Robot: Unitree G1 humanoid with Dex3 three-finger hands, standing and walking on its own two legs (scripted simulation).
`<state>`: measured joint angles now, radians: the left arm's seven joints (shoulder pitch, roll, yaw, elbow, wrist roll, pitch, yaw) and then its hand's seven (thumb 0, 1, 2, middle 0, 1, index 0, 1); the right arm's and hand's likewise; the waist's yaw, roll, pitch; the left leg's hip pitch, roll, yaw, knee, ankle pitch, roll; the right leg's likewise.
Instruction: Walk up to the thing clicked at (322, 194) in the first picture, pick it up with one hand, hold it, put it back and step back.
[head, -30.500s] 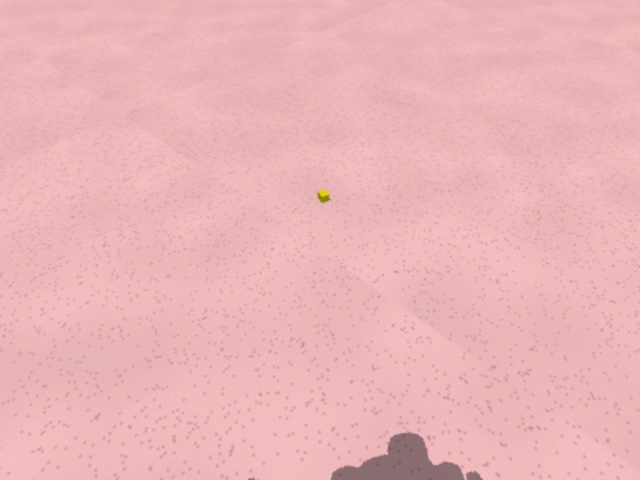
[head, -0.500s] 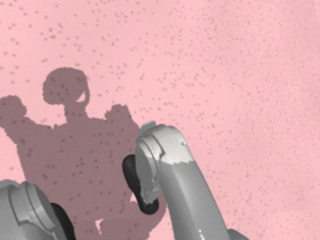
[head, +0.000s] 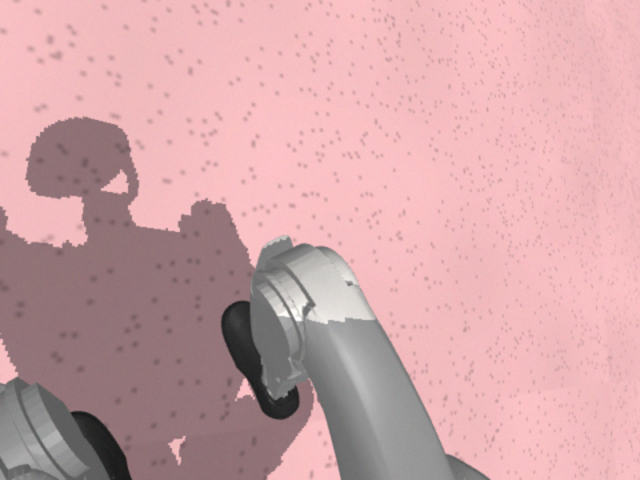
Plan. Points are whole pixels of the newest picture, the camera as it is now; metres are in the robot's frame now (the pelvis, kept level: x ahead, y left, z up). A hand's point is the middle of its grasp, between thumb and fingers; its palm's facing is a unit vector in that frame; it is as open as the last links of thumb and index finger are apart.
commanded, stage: rest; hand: left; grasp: from above
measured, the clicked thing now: out of the picture +0.49 +0.34 -0.28
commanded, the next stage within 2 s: open in 0.26 s
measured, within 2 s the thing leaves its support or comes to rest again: rests again in 0.10 s
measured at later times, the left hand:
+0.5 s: hand out of the picture +0.47 +0.32 -0.26, palm faces -0.24 -0.37 -0.90, open 7.7 cm
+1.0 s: hand out of the picture +0.47 +0.32 -0.25, palm faces -0.25 -0.36 -0.90, open 12.6 cm
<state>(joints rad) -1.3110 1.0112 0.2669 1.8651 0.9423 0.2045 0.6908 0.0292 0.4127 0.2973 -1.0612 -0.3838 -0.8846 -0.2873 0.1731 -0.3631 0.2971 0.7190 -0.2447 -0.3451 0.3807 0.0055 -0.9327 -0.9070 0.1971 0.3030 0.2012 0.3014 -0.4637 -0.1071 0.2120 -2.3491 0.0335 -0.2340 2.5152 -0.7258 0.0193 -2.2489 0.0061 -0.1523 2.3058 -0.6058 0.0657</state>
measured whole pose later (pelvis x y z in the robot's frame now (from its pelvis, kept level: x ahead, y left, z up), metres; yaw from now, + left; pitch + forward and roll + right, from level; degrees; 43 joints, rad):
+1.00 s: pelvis +0.00 +0.00 +0.01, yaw -1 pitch +30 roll -17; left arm -1.33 1.08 0.20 1.83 0.88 0.22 0.68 0.00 -0.29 0.82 -0.31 -0.86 -0.31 -0.86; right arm 0.17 -0.39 0.35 0.67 -0.24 -0.34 0.35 0.02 -0.93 -0.90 0.20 0.30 0.20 0.30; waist -0.48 -0.15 0.26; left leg -2.32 0.04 -0.26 2.48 -0.72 0.02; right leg -2.20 0.01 -0.18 2.25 -0.60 0.07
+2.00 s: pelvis +0.00 +0.00 +0.03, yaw +5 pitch +32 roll -11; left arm -0.99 0.76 0.05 1.30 1.04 0.13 0.18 0.00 -0.51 1.01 -0.09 -0.98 -0.08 -1.00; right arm 0.20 -0.33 0.13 0.68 -0.11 -0.10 0.27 0.00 -0.92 -0.91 0.20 0.30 0.20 0.30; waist -0.29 0.04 -0.01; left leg -2.27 0.03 -0.15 2.40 -0.71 0.02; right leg -2.20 -0.02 -0.09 2.25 -0.62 0.04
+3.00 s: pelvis +0.01 -0.01 +0.11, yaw +9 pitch +36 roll -6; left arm -0.63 0.52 0.09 0.81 0.57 0.09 0.03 0.01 0.52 0.89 -0.23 -0.41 -0.22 -0.43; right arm 0.24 -0.29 0.00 0.62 -0.03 0.03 0.12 0.01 -0.90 -0.90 0.20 0.30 0.21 0.30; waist -0.16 0.07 -0.17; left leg -2.07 0.03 -0.08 2.13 -0.70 0.01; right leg -2.04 -0.03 -0.05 2.04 -0.64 0.03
